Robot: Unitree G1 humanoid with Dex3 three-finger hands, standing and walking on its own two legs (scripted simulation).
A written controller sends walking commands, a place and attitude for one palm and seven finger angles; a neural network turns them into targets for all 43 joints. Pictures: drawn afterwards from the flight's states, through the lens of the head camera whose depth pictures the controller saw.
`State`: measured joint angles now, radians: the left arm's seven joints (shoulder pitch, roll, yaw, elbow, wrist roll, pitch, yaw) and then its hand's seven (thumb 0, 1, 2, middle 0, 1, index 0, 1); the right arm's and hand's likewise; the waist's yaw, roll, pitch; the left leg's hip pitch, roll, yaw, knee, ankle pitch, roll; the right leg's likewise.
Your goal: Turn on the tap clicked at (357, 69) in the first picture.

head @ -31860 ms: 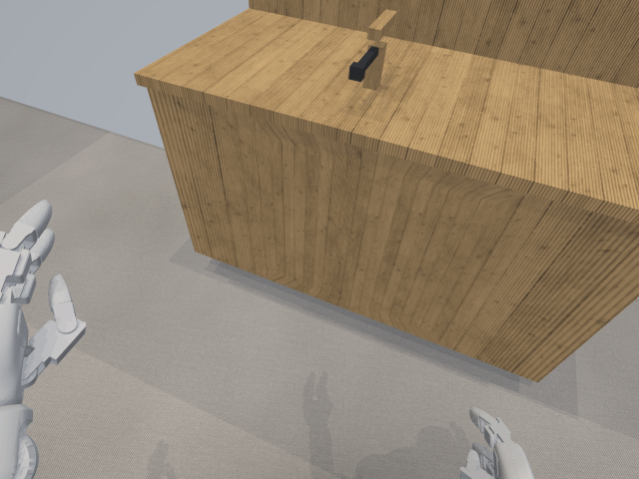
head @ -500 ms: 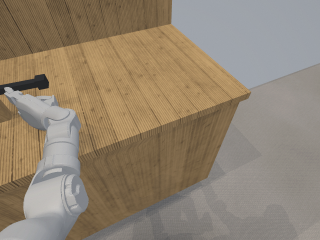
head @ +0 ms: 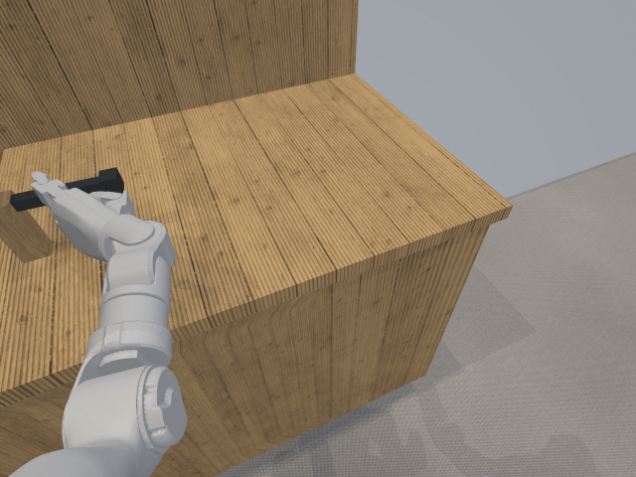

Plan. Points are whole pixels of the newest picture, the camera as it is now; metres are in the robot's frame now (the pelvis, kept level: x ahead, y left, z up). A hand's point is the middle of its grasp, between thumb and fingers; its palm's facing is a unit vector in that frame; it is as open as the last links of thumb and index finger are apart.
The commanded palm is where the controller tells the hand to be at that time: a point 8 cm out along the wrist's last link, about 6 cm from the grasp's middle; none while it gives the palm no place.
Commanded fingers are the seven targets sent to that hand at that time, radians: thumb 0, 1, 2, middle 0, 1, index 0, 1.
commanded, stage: lift the hand up off the lever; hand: left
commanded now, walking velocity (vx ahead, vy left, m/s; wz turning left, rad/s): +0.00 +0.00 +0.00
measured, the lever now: (111, 182) +0.49 +0.30 +0.14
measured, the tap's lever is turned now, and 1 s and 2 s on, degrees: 86 86 86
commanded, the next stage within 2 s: draw the hand back beside the body in 1.76 s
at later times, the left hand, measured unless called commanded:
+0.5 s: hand (126, 197) +0.42 +0.24 +0.16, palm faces +0.84 -0.54 -0.07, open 7.8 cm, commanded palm +0.37 +0.26 +0.17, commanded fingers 0.00 0.90 0.90 -0.15 -0.15 -0.15 -0.15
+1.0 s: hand (116, 190) +0.42 +0.24 +0.18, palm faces +0.85 -0.53 -0.06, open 7.8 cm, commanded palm +0.36 +0.26 +0.19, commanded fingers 0.00 0.90 0.90 -0.15 -0.15 -0.15 -0.15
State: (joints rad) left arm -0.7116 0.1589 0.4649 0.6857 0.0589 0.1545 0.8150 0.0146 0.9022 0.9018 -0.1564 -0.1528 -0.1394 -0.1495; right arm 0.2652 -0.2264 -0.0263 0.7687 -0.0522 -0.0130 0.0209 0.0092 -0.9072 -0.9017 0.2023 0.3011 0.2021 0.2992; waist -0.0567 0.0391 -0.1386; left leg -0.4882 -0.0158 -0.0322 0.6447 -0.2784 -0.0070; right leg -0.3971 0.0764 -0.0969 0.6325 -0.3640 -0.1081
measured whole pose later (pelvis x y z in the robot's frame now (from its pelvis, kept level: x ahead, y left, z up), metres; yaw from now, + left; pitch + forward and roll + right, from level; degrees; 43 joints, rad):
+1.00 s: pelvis +0.00 -0.01 +0.01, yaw +0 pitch +4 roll +1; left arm -0.68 0.13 0.43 0.52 0.01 0.33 0.80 0.01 0.90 0.90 -0.16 -0.15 -0.15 -0.15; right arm 0.19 -0.23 -0.01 0.79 -0.02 -0.03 -0.02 0.01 -0.91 -0.90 0.20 0.30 0.20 0.30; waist -0.01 0.04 -0.12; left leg -0.37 -0.02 -0.03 0.53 -0.23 -0.01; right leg -0.29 0.08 -0.09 0.54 -0.33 -0.11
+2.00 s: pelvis +0.01 +0.00 +0.02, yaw -2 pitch +0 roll +2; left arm -0.51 0.16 0.28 0.23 -0.02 0.39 0.47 0.02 0.91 0.90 -0.15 -0.16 -0.14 -0.15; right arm 0.13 -0.22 0.02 0.73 0.01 0.03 -0.07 0.01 -0.91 -0.90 0.20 0.30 0.20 0.30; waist 0.02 0.03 -0.07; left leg -0.23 -0.02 0.00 0.44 -0.21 0.00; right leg -0.17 0.07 -0.05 0.48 -0.31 -0.10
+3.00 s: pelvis -0.01 +0.03 +0.03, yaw -3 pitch -7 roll +0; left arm 0.34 0.32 0.23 -0.27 -0.09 -0.11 0.08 0.01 0.89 0.90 -0.21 -0.30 -0.20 -0.29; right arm 0.16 -0.22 0.01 0.65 0.00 -0.08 -0.05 0.01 -0.90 -0.90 0.20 0.30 0.20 0.30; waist 0.06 0.05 0.04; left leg -0.06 -0.01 0.03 0.33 -0.15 0.03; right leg 0.04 0.08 -0.02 0.26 -0.18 -0.07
